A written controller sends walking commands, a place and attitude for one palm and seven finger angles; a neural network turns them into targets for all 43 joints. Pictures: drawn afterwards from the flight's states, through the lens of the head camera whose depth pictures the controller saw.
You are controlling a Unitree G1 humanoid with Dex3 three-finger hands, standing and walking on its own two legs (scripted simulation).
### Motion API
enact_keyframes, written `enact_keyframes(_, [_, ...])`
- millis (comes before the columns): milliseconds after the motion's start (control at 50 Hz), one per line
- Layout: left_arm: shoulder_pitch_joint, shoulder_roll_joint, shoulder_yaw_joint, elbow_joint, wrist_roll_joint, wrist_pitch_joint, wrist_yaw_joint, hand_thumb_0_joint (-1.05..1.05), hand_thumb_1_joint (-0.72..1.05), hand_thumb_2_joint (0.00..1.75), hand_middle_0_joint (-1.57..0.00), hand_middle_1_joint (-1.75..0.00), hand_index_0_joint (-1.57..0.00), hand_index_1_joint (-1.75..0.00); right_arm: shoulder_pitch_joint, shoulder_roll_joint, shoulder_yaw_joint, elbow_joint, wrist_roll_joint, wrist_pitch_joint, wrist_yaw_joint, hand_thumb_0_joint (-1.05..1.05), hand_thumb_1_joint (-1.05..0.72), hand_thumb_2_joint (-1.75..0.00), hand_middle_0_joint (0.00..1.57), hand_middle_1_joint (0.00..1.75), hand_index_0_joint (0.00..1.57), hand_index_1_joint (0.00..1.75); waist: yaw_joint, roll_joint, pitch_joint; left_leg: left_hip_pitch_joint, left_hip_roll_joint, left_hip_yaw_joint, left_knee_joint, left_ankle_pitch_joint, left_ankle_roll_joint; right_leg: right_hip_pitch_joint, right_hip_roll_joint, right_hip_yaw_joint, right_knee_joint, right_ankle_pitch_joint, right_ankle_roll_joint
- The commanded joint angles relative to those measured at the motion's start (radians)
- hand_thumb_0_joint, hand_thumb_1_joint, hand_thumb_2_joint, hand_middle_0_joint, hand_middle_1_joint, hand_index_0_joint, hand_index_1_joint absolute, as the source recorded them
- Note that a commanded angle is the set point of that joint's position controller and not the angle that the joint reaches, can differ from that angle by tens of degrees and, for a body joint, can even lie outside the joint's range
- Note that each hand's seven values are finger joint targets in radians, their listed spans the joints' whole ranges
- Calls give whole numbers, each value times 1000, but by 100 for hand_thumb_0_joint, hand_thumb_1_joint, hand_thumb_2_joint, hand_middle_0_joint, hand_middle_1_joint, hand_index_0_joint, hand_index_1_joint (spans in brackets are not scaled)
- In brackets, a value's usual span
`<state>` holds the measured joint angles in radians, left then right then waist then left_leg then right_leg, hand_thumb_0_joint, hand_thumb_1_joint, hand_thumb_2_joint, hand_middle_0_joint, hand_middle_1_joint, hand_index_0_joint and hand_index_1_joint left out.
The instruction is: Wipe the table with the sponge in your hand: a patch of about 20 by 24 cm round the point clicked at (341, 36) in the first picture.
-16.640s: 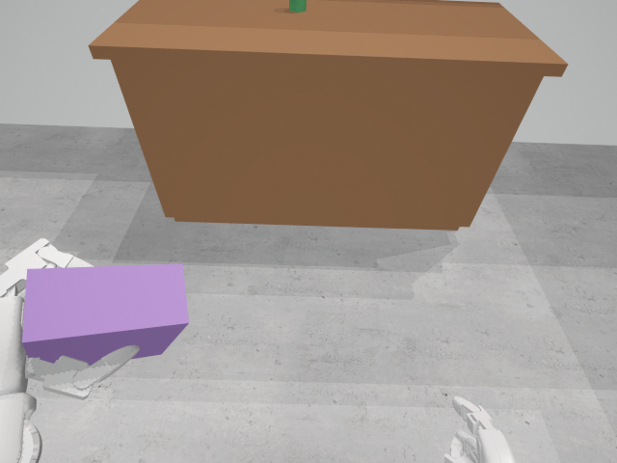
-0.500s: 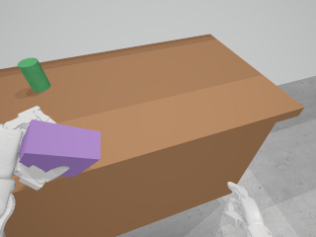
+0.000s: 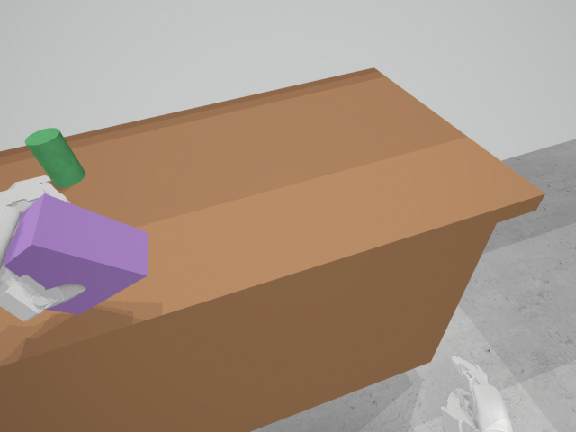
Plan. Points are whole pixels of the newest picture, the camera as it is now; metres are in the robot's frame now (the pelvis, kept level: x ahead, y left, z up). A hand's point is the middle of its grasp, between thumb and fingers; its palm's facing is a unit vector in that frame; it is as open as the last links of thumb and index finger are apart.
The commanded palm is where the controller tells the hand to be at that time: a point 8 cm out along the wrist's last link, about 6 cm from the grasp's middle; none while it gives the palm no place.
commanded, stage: turn the palm down, sponge in hand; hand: left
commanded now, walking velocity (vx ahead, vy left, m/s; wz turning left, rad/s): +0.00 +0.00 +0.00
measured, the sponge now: (81, 266) +0.24 +0.28 +0.17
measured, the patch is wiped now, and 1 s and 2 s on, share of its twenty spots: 0.00 0.00 0.00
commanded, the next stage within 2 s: move the sponge above the wiping area in 1.36 s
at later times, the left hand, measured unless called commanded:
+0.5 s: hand (5, 246) +0.22 +0.32 +0.23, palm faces +0.28 -0.24 -0.93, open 9.8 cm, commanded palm +0.17 +0.32 +0.29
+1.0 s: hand out of the picture +0.21 +0.32 +0.24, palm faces +0.27 -0.08 -0.96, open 9.8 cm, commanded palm +0.15 +0.32 +0.31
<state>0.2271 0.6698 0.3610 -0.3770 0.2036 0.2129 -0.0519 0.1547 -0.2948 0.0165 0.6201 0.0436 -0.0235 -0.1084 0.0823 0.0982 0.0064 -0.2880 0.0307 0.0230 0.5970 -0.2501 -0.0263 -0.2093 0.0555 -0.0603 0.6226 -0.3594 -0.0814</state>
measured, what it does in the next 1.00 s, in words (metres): shifts its weight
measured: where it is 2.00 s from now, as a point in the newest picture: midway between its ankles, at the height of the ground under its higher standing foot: outside the picture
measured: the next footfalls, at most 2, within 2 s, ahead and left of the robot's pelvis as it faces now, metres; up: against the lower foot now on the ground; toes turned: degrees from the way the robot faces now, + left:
none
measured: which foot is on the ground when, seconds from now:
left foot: down 0.00-1.00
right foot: down 0.00-1.00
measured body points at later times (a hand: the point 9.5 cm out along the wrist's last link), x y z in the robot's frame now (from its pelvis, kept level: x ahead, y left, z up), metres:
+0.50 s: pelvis -0.01 +0.03 +0.01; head -0.03 -0.02 +0.46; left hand +0.20 +0.33 +0.28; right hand +0.27 -0.14 -0.05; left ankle +0.05 +0.14 -0.73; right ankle -0.01 -0.06 -0.73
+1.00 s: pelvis -0.04 +0.03 +0.01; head -0.06 -0.02 +0.46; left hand +0.19 +0.32 +0.29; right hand +0.25 -0.12 -0.05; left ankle +0.05 +0.14 -0.73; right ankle -0.01 -0.06 -0.73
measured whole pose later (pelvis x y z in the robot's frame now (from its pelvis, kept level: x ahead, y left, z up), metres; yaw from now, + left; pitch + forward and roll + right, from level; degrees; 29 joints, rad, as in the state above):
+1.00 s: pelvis -0.04 +0.03 +0.01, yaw +1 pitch -6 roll +0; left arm -0.09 0.68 0.04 -0.39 0.73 0.50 -0.19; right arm -0.06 -0.26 0.10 0.65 0.07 0.02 -0.08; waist 0.17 0.13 0.04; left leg -0.22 -0.02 0.03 0.45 -0.12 0.02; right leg -0.16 0.01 -0.06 0.51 -0.25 -0.04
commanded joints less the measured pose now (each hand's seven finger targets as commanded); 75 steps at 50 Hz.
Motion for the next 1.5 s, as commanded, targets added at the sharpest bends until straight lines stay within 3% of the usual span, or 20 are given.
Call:
enact_keyframes(0, [-168,283,154,-197,44,0,7,0,10,130,-120,-160,-120,-160,-186,-80,-26,-205,2,-65,-23,0,-90,-90,20,30,20,30,17,-88,-162,86,-22,0,-7,232,53,-2,-123,139,-142,472,104])
enact_keyframes(60, [-196,274,131,-268,91,-12,21,0,10,130,-120,-160,-120,-160,-197,-73,-28,-216,-1,-84,-28,0,-90,-90,20,30,20,30,27,-16,-209,137,-26,7,-13,268,56,-6,-108,113,-142,449,85])
enact_keyframes(120, [-176,295,151,-264,122,6,38,0,10,130,-120,-160,-120,-160,-197,-76,-28,-203,-2,-85,-30,0,-90,-90,20,30,20,30,34,-66,-212,135,-21,-4,-35,262,54,-2,-105,104,-145,412,86])
enact_keyframes(240, [-263,295,105,-235,203,131,56,0,10,130,-120,-160,-120,-160,-298,-65,-1,-191,19,-67,-20,0,-90,-90,20,30,20,30,54,30,-168,149,-16,-17,-100,233,39,-4,-85,95,-177,306,62])
enact_keyframes(300, [-298,280,34,-215,252,189,24,0,10,130,-120,-160,-120,-160,-306,-69,8,-189,18,-48,-19,0,-90,-90,20,30,20,30,49,-41,-188,155,-13,-28,-136,229,44,18,-81,76,-190,286,68])
enact_keyframes(340, [-361,279,3,-237,288,221,-2,0,10,130,-120,-160,-120,-160,-380,-57,26,-193,33,-46,-14,0,-90,-90,20,30,20,30,54,20,-170,173,-21,-34,-156,205,40,11,-69,83,-208,238,55])
enact_keyframes(360, [-389,253,-41,-226,304,230,-17,0,10,130,-120,-160,-120,-160,-363,-60,28,-193,25,-41,-15,0,-90,-90,20,30,20,30,46,-10,-166,168,-14,-38,-165,197,42,12,-72,67,-212,231,56])
enact_keyframes(420, [-429,270,-70,-228,359,243,-55,0,10,130,-120,-160,-120,-160,-380,-57,33,-188,24,-28,-18,0,-90,-90,20,30,20,30,48,-24,-167,184,-19,-53,-195,164,48,11,-68,66,-231,175,57])
enact_keyframes(540, [-555,312,-58,-231,447,264,-72,0,10,130,-120,-160,-120,-160,-477,-41,53,-179,30,-27,-4,0,-90,-90,20,30,20,30,74,44,-193,200,-30,-75,-222,128,37,31,-47,102,-239,123,24])
enact_keyframes(680, [-611,271,-137,-174,500,306,-108,0,10,130,-120,-160,-120,-160,-480,-40,56,-167,32,-9,8,0,-90,-90,20,30,20,30,67,-1,-198,181,-27,-81,-233,100,34,32,-58,84,-239,95,29])
enact_keyframes(740, [-642,277,-143,-207,527,303,-115,0,10,130,-120,-160,-120,-160,-517,-28,63,-182,39,-18,11,0,-90,-90,20,30,20,30,75,49,-189,183,-32,-90,-239,58,34,20,-46,119,-235,69,16])
enact_keyframes(800, [-592,263,-153,-158,543,291,-115,0,10,130,-120,-160,-120,-160,-478,-43,51,-166,24,-9,12,0,-90,-90,20,30,20,30,74,-15,-188,176,-28,-88,-237,55,37,22,-59,93,-238,70,24])
enact_keyframes(940, [-634,294,-111,-185,577,263,-80,0,10,130,-120,-160,-120,-160,-507,-31,55,-175,30,-26,21,0,-90,-90,20,30,20,30,82,34,-183,170,-37,-90,-225,36,31,13,-54,144,-241,31,9])
enact_keyframes(1000, [-617,274,-128,-140,567,249,-75,0,10,130,-120,-160,-120,-160,-480,-43,44,-158,18,-24,20,0,-90,-90,20,30,20,30,83,3,-189,170,-35,-84,-221,52,34,21,-69,110,-240,46,19])
enact_keyframes(1040, [-619,287,-107,-171,570,247,-69,0,10,130,-120,-160,-120,-160,-504,-30,49,-170,29,-38,22,0,-90,-90,20,30,20,30,85,19,-187,176,-40,-86,-212,49,31,11,-61,153,-249,30,10])
enact_keyframes(1200, [-580,264,-122,-121,548,235,-66,0,10,130,-120,-160,-120,-160,-468,-47,34,-155,17,-39,21,0,-90,-90,20,30,20,30,80,-38,-176,167,-36,-66,-185,85,35,11,-85,141,-259,54,23])
enact_keyframes(1340, [-599,289,-96,-168,557,233,-59,0,10,130,-120,-160,-120,-160,-499,-36,39,-169,27,-55,24,0,-90,-90,20,30,20,30,84,11,-188,181,-43,-69,-177,116,31,16,-77,183,-260,72,11])
enact_keyframes(1400, [-583,268,-117,-137,555,233,-60,0,10,130,-120,-160,-120,-160,-463,-47,31,-157,16,-44,24,0,-90,-90,20,30,20,30,79,-26,-181,181,-38,-61,-179,141,36,21,-82,145,-258,114,21])
enact_keyframes(1440, [-599,284,-99,-155,557,238,-58,0,10,130,-120,-160,-120,-160,-495,-37,39,-165,28,-50,26,0,-90,-90,20,30,20,30,81,14,-170,180,-44,-69,-184,127,31,14,-73,177,-262,90,11])
enact_keyframes(1480, [-604,251,-132,-103,556,236,-59,0,10,130,-120,-160,-120,-160,-458,-42,33,-154,25,-46,24,0,-90,-90,20,30,20,30,73,-26,-172,178,-38,-63,-188,121,33,12,-82,145,-263,89,24])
